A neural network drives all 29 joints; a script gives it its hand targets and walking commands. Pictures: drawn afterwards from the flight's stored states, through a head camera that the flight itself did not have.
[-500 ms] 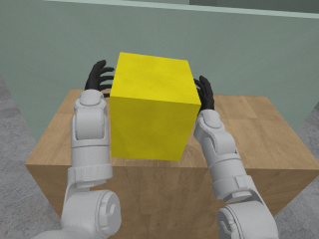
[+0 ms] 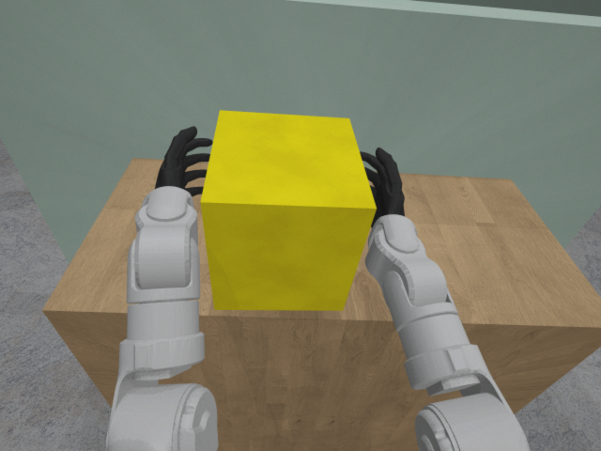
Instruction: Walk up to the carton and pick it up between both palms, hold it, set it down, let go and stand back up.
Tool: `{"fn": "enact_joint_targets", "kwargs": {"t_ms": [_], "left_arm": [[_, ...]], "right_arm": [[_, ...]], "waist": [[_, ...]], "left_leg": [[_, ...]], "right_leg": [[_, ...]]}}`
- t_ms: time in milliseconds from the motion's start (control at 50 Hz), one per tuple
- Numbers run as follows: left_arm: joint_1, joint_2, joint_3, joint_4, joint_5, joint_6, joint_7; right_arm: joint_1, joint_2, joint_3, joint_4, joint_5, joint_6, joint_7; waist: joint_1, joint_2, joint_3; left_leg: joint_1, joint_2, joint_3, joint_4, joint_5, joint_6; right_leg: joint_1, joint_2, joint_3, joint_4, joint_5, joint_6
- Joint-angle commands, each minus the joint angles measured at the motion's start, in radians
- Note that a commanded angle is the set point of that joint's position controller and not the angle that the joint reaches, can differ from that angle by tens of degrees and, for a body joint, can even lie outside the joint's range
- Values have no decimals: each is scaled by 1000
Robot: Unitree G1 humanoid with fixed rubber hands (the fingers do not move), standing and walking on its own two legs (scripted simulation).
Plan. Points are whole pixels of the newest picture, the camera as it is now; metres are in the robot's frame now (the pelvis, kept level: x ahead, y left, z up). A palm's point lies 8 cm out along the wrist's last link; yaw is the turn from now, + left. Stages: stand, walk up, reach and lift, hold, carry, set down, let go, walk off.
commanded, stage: hold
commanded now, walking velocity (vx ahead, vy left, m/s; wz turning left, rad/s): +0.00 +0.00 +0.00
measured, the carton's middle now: (282, 212) +0.37 +0.01 +0.17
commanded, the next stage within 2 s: none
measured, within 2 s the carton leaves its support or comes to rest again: neither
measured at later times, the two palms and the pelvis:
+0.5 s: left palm (174, 191) +0.36 +0.13 +0.21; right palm (384, 213) +0.36 -0.12 +0.18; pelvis +0.00 +0.00 +0.00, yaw -1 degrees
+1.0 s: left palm (175, 186) +0.36 +0.13 +0.22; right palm (387, 208) +0.36 -0.13 +0.19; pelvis -0.01 +0.00 +0.00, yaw +0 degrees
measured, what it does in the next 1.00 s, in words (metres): stands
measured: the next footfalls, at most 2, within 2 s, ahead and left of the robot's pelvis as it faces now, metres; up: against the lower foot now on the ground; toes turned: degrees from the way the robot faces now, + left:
none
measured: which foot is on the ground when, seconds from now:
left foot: down 0.00-1.00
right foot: down 0.00-1.00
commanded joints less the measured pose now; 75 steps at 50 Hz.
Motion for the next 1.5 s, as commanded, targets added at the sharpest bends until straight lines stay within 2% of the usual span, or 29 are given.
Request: {"fn": "enact_joint_targets", "kwargs": {"t_ms": [0,60,100,180,300,540,720,880,1040,1120,1260,1360,1480], "left_arm": [[-572,-562,-500,-53,-157,-38,-103],[-567,-574,-495,-29,-146,-30,-102],[-553,-589,-503,-23,-144,-24,-102],[-541,-595,-481,1,-132,-17,-103],[-552,-602,-499,-39,-154,-29,-102],[-578,-562,-445,35,-147,-49,-105],[-629,-541,-413,71,-153,-61,-114],[-633,-559,-428,79,-159,-67,-110],[-667,-573,-417,103,-151,-63,-106],[-683,-596,-434,97,-156,-63,-100],[-645,-607,-442,84,-150,-52,-98],[-634,-599,-432,79,-147,-48,-104],[-640,-606,-460,39,-159,-55,-101]], "right_arm": [[-810,539,396,-273,75,-32,105],[-808,525,368,-244,62,-30,116],[-812,511,358,-246,63,-36,122],[-819,500,350,-227,59,-36,124],[-820,512,365,-258,65,-46,121],[-844,539,349,-221,30,-45,121],[-862,567,340,-184,28,-32,113],[-884,571,359,-198,51,-29,109],[-902,566,324,-152,45,-22,122],[-926,567,320,-160,53,-28,126],[-892,553,332,-154,73,-19,119],[-889,557,337,-163,73,-15,115],[-890,568,357,-208,83,-21,110]], "waist": [[-4,93,-419],[0,104,-376],[-2,120,-374],[3,108,-356],[-6,98,-410],[22,69,-403],[17,47,-400],[14,55,-441],[15,72,-395],[11,90,-418],[2,97,-410],[2,72,-393],[-1,91,-429]], "left_leg": [[-18,-74,59,-34,378,-24],[-21,-64,60,-54,333,-25],[-6,-57,59,-48,363,-33],[7,-53,61,-47,378,-32],[40,-59,60,-23,461,-42],[-46,-72,77,-68,273,-3],[-88,-83,81,-84,198,15],[-62,-83,72,-61,260,4],[-66,-75,73,-78,224,0],[-50,-70,68,-67,253,-9],[-18,-69,61,-52,326,-22],[-24,-72,63,-56,324,-18],[-9,-75,61,-38,371,-25]], "right_leg": [[179,68,-6,18,218,36],[147,69,-8,4,135,24],[139,75,-11,3,132,17],[139,81,-11,-5,117,15],[163,85,-10,4,203,21],[170,61,4,4,150,42],[178,48,14,6,145,58],[177,59,12,12,177,55],[134,64,7,-2,79,40],[125,71,4,0,74,31],[140,76,4,0,125,30],[148,76,6,-1,138,35],[158,76,6,7,193,37]]}}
